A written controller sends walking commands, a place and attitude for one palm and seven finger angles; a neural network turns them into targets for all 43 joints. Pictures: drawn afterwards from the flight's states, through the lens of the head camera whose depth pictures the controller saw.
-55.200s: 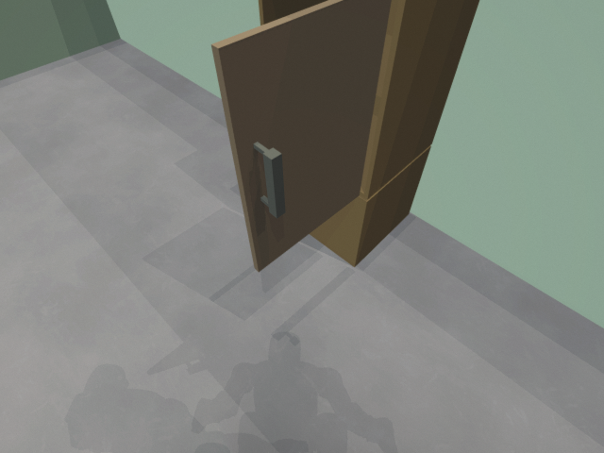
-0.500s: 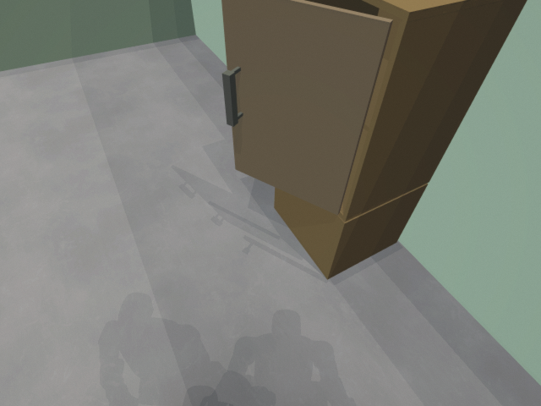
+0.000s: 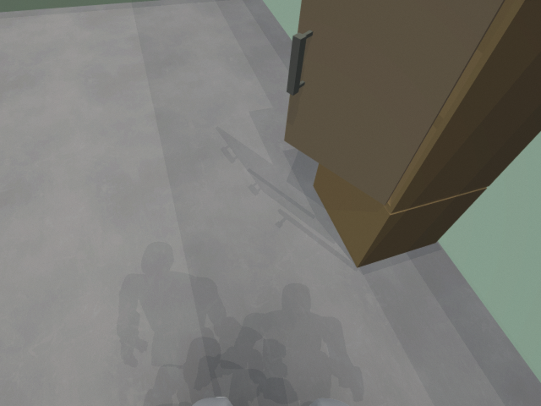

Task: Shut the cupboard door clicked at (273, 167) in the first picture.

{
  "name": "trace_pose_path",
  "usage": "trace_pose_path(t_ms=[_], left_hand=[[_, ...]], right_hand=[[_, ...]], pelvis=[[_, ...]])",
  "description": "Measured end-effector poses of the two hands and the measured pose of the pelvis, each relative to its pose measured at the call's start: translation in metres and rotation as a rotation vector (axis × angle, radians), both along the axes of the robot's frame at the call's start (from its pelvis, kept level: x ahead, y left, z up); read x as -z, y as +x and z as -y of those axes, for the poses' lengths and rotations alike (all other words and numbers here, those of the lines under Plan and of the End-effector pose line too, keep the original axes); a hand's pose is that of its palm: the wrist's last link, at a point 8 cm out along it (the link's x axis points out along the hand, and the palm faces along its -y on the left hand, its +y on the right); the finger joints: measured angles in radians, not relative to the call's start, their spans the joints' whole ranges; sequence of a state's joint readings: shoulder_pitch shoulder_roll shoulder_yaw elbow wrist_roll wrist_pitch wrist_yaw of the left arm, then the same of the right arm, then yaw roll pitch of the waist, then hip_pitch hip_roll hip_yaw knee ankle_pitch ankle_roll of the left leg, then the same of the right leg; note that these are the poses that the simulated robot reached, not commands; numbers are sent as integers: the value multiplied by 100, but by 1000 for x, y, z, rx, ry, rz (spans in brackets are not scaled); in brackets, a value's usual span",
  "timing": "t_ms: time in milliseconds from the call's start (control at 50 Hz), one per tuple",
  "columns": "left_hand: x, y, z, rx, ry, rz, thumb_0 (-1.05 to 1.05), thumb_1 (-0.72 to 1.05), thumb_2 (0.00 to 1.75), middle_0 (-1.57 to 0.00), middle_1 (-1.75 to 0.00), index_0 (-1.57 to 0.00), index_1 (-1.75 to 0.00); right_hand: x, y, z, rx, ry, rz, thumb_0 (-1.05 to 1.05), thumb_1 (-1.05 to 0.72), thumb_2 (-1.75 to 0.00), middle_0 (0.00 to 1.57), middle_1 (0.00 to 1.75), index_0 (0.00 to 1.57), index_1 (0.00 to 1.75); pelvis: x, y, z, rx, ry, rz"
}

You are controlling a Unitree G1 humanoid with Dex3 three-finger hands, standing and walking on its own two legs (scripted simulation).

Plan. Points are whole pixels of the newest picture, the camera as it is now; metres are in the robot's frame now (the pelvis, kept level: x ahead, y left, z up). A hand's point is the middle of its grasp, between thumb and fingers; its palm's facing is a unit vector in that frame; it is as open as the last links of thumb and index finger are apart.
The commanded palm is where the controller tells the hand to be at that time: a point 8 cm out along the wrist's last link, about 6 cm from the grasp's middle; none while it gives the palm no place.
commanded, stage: walk to a spot facing it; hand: left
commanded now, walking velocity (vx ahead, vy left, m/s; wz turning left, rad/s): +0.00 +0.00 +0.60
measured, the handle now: (300, 63) +0.92 -0.05 -0.01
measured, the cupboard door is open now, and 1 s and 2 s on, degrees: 29 29 29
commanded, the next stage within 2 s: none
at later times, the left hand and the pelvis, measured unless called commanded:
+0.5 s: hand out of the picture +0.01 +0.16 -0.14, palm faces +0.30 -0.90 -0.30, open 7.4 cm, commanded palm none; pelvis +0.00 -0.06 +0.01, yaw +20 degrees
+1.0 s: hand out of the picture -0.01 +0.19 -0.14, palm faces +0.58 -0.77 -0.27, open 7.4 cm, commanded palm none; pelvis +0.04 -0.04 +0.00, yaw +37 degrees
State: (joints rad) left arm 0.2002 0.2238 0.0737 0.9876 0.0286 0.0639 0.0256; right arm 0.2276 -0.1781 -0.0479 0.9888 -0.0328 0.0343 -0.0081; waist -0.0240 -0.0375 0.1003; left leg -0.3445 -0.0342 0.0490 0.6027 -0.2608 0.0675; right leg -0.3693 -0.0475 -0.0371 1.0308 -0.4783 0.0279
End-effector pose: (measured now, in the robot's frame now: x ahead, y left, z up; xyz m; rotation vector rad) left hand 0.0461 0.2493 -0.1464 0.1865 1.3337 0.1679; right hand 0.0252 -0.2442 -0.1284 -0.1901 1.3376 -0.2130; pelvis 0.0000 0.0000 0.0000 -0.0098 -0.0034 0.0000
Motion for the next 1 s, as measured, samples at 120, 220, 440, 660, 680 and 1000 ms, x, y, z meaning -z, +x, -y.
trace_pose_path(t_ms=[120, 220, 440, 660, 680, 1000], left_hand=[[-22, 10, -10, -34, 26, 82, 0, 91, 89, -20, -30, -19, -30], [-33, 12, -5, -70, 56, 131, 0, 91, 89, -20, -30, -19, -30], [-42, -44, 35, -229, 109, 104, 0, 91, 89, -20, -30, -20, -30], [-14, -120, 55, -451, 27, 11, 0, 90, 89, -20, -30, -20, -30], [-7, -129, 53, -474, 20, 2, 0, 90, 89, -21, -30, -20, -30], [-37, -92, 28, -581, 104, 161, 0, 91, 89, -20, -30, -19, -30]], right_hand=[[-12, 20, 5, -75, -4, 10, 0, -90, -90, 20, 30, 21, 30], [-12, 39, 22, -130, -2, 21, 0, -90, -90, 20, 30, 21, 30], [2, 104, 55, -279, 28, 52, 1, -90, -90, 20, 30, 20, 30], [-3, 180, -11, -527, 45, 100, 1, -91, -90, 20, 30, 20, 30], [-1, 188, -20, -555, 43, 124, 1, -90, -90, 20, 30, 20, 30], [1, 213, -38, -690, 74, 88, 1, -90, -90, 20, 30, 21, 30]], pelvis=[[-13, -4, 4, -65, -17, -36], [-14, -5, 19, -133, -22, -46], [-10, 1, 55, -301, 20, -30], [-1, 9, 44, -468, 32, -24], [4, 9, 39, -478, 20, -26], [-5, 45, 43, -647, 9, -15]])
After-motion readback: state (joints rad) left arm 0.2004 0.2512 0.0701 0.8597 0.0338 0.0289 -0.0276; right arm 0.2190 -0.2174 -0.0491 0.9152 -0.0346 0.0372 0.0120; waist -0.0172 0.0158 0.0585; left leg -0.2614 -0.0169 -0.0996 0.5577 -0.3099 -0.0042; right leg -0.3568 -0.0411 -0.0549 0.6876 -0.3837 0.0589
